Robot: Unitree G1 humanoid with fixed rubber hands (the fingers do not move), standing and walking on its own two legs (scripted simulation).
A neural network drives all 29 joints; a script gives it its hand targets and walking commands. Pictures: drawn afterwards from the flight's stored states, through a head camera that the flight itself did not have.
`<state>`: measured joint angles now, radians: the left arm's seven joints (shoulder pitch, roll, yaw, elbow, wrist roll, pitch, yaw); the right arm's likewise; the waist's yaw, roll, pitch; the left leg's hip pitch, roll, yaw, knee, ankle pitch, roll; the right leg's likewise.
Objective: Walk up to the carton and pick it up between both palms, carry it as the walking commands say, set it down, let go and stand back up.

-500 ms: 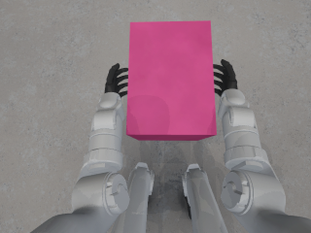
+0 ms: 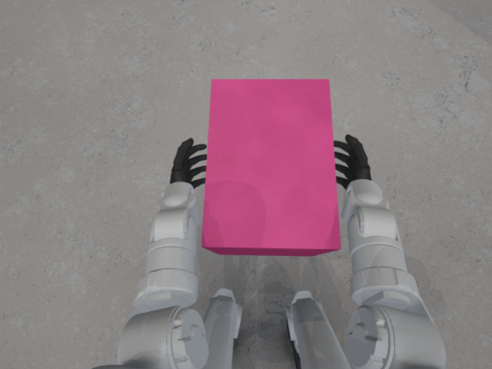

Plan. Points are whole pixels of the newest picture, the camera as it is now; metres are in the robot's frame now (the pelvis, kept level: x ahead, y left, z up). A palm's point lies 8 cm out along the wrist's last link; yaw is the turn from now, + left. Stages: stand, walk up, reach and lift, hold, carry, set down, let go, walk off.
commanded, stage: reach and lift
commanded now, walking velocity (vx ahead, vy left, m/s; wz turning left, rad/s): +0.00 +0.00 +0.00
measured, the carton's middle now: (267, 177) +0.44 +0.00 -0.12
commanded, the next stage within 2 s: none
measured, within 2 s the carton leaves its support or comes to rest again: neither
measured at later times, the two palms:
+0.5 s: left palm (169, 181) +0.38 +0.15 +0.03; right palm (374, 178) +0.38 -0.14 +0.03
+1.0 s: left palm (148, 171) +0.36 +0.15 +0.10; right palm (398, 173) +0.36 -0.14 +0.10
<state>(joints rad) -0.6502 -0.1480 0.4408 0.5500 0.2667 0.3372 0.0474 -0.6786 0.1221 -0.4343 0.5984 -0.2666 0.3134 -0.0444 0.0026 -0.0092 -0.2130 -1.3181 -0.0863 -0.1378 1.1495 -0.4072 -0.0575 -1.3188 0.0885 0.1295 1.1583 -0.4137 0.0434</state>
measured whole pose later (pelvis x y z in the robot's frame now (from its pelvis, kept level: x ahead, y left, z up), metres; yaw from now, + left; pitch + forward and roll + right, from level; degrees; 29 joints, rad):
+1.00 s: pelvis +0.03 +0.00 +0.11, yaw +0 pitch +11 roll +0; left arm -0.39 -0.19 0.35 0.44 0.32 0.46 0.01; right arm -0.39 0.19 -0.37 0.45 -0.33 0.44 -0.02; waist 0.01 0.00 -0.09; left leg -0.50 -0.05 -0.15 0.52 -0.21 -0.03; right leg -0.50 0.04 0.14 0.54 -0.22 0.02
